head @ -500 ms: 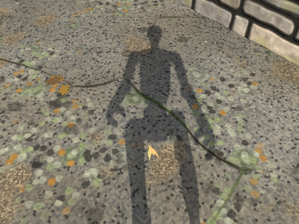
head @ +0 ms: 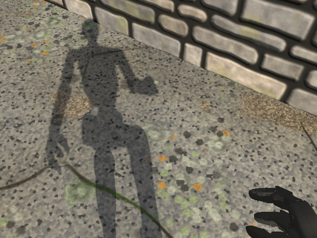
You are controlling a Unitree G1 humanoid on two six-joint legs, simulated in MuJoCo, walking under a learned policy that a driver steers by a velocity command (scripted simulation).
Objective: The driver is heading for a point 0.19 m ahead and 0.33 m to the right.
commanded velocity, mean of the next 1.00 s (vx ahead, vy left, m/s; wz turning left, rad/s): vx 0.42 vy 0.00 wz -0.86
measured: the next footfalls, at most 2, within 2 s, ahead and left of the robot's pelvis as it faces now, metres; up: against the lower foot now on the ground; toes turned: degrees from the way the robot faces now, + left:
left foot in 0.08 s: +0.29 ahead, +0.18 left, +0.00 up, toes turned -8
right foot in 0.46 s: +0.53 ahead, -0.10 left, +0.00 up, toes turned -26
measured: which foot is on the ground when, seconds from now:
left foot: up 0.00-0.06, down 0.08-0.46, up 0.48-0.82, down 0.84-1.00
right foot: down 0.00-0.06, up 0.08-0.44, down 0.46-0.84, up 0.86-1.00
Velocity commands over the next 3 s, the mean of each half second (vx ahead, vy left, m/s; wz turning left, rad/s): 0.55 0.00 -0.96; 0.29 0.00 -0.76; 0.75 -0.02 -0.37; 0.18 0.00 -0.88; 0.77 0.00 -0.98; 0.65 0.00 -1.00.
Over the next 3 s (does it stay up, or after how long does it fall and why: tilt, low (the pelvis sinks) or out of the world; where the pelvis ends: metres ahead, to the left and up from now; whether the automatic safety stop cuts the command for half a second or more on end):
stays up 0.43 -0.96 -0.01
